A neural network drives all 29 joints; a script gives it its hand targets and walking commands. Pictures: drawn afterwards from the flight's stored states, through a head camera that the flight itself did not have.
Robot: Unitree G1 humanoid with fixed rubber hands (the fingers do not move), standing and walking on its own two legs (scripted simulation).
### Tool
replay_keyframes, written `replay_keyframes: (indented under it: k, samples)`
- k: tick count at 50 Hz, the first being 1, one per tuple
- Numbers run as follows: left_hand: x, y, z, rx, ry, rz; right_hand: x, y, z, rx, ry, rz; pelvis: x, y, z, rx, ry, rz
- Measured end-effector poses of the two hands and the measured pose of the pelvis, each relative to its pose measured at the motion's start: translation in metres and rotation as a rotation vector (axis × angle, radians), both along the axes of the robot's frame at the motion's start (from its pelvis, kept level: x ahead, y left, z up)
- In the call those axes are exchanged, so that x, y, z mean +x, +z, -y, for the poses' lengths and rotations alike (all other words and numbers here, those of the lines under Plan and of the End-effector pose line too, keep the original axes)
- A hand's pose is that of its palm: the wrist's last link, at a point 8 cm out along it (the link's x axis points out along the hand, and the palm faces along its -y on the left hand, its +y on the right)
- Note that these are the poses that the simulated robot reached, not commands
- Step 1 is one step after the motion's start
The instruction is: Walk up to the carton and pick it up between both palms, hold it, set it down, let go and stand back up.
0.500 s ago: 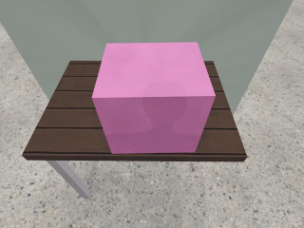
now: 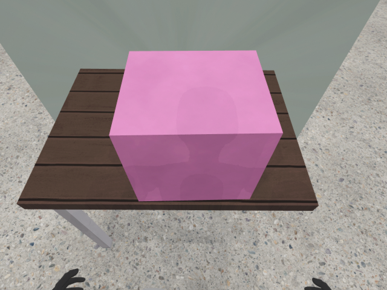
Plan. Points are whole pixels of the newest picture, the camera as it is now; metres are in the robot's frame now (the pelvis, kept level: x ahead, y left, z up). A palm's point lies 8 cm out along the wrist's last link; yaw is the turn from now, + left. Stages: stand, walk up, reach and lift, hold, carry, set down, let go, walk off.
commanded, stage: walk up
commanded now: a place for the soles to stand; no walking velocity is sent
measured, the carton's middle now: (193, 130) +0.47 +0.01 +0.01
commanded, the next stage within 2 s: reach and lift in 0.68 s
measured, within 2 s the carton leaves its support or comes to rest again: neither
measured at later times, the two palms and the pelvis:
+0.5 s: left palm out of the picture +0.11 +0.29 -0.11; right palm out of the picture +0.11 -0.29 -0.12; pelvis +0.02 +0.00 +0.00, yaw +0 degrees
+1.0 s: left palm (91, 256) +0.19 +0.23 -0.10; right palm (323, 282) +0.16 -0.28 -0.11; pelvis +0.01 -0.01 -0.02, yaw +0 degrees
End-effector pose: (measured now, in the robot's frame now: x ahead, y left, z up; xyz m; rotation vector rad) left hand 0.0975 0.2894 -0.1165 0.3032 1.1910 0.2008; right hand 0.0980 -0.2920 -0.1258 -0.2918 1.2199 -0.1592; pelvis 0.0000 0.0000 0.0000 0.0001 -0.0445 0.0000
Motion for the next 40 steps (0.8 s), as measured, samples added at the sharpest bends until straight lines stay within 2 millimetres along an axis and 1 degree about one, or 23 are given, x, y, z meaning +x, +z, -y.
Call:
replay_keyframes:
  k: [6,11,18,29,35,37,40]
  samples:
    - [0.005,0.0,0.001,0.003,-0.002,-0.002,0.014,0.002,0.0,0.002,0.004,0.024,0.006,0.0,0.001,0.0,-0.003,-0.001]
    - [0.007,0.001,0.002,0.002,-0.001,-0.008,0.018,0.002,-0.001,0.007,0.003,0.026,0.01,0.001,0.001,-0.003,-0.004,0.0]
    - [0.009,0.001,0.002,0.002,0.005,-0.011,0.017,0.002,-0.002,0.009,-0.004,0.016,0.015,0.002,0.001,-0.004,-0.005,0.005]
    - [0.013,0.003,0.001,-0.002,0.005,-0.005,0.008,0.003,-0.003,0.004,-0.019,-0.006,0.019,0.004,0.0,-0.003,-0.003,0.006]
    - [0.014,0.003,0.001,0.002,0.003,-0.009,0.008,0.003,-0.004,0.007,-0.019,0.003,0.02,0.003,-0.001,-0.004,-0.006,0.002]
    - [0.022,0.0,0.001,0.015,0.022,-0.043,0.015,-0.002,-0.005,0.016,-0.003,0.041,0.017,-0.003,0.0,-0.009,-0.007,-0.023]
    - [0.044,-0.006,0.008,0.015,0.018,-0.058,0.033,-0.008,-0.007,0.041,0.014,0.116,0.009,-0.016,0.002,-0.02,-0.003,-0.017]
